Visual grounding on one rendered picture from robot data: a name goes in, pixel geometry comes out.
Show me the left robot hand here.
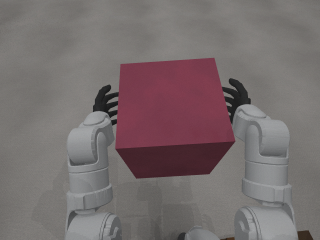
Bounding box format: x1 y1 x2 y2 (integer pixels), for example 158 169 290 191
93 84 119 126

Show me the robot left forearm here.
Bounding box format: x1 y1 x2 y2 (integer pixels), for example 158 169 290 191
64 111 115 240

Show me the right robot thigh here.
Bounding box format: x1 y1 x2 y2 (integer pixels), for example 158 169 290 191
184 229 220 240

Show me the right robot upper arm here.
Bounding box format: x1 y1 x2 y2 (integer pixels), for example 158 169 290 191
234 206 298 240

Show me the left robot upper arm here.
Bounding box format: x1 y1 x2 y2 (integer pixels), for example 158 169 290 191
65 212 122 240

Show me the carton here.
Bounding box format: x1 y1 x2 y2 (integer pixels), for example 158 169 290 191
115 58 236 179

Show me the robot right forearm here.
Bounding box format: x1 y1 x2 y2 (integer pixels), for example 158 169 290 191
232 104 299 240

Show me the right robot hand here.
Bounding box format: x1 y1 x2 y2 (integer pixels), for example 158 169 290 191
222 78 251 124

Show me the right robot shin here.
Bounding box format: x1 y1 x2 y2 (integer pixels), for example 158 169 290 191
189 226 203 232

